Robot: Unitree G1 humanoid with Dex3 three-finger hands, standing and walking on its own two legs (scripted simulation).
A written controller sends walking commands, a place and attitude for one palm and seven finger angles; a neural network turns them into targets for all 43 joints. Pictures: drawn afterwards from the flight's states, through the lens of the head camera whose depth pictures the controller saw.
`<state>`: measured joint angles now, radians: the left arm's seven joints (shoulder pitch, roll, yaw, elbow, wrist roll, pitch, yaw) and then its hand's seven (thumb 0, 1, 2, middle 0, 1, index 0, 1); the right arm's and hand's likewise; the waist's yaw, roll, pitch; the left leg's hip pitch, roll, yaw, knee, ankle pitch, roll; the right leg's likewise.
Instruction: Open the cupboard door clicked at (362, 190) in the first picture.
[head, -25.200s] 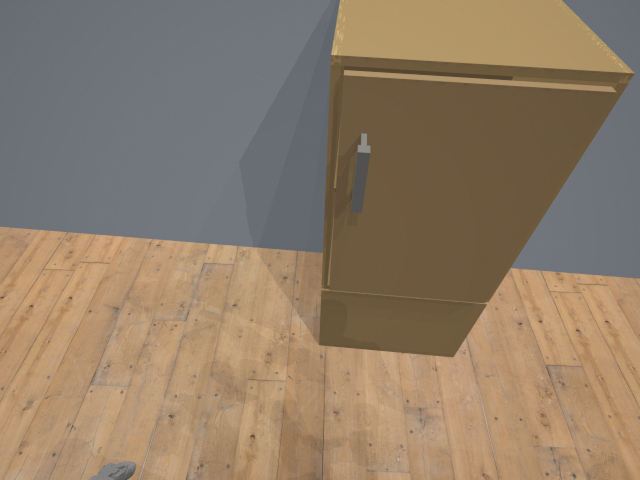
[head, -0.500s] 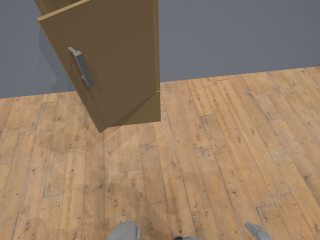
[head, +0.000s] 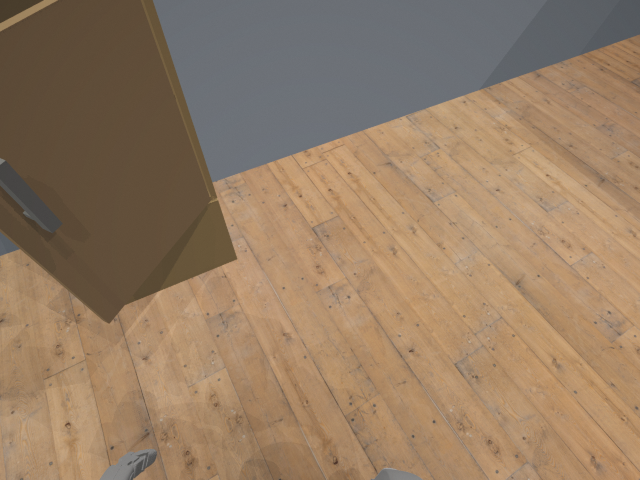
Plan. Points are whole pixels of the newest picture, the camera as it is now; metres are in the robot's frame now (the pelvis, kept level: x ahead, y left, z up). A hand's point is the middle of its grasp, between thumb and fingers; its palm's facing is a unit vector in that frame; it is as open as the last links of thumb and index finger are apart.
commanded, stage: walk to a spot facing it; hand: left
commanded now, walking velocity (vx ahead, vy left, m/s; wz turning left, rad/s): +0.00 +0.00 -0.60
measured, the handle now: (16, 193) +0.46 +0.48 +0.04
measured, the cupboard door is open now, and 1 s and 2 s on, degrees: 38 38 38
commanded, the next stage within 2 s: turn to face it in 1.94 s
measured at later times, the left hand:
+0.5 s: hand (194, 445) +0.17 +0.20 -0.16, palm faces -0.25 -0.95 -0.19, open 7.4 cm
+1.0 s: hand (260, 412) +0.22 +0.11 -0.14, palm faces -0.53 -0.82 -0.23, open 7.4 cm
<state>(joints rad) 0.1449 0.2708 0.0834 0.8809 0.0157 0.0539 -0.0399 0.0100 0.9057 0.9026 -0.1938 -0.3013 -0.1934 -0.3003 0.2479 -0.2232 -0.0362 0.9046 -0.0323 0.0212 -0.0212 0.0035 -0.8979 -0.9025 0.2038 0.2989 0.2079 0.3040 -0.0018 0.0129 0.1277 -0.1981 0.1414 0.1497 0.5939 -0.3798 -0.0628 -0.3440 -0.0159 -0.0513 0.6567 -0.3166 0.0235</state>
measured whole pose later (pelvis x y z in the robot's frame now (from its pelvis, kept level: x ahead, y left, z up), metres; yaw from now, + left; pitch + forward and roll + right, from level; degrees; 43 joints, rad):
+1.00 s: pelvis +0.07 -0.04 +0.02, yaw -35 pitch +1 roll +1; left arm 0.27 0.21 0.06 0.94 0.02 -0.01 -0.02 0.01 0.90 0.90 -0.20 -0.30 -0.20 -0.30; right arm 0.18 -0.24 -0.07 0.91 -0.03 0.04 0.02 0.01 -0.90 -0.90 0.20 0.30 0.20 0.30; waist 0.01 -0.01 0.07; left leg -0.52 0.09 0.03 0.98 -0.30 -0.08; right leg -0.18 0.04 0.06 0.42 -0.25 -0.05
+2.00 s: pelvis +0.30 -0.34 +0.02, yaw -65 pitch +1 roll +0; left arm 0.31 0.19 0.06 1.03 0.01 -0.07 0.00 0.00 0.93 0.90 -0.20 -0.30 -0.20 -0.30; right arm 0.15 -0.18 -0.05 0.95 -0.03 -0.01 0.02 0.00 -0.90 -0.90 0.20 0.30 0.20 0.30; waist 0.01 0.00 0.03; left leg -0.59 0.13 0.03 0.87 -0.17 -0.07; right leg -0.10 0.10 -0.01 0.31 -0.22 -0.11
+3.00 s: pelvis +0.40 -0.50 -0.01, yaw -36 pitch +1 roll +0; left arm 0.22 0.28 0.07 0.93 0.02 0.06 0.02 0.01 0.90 0.90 -0.20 -0.30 -0.20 -0.30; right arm 0.12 -0.24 -0.06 0.88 -0.02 0.02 0.02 0.00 -0.90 -0.90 0.20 0.30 0.20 0.30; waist 0.00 -0.08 0.10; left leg -0.37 0.01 0.07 0.66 -0.32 0.03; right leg -0.40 -0.12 -0.09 1.03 -0.56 0.08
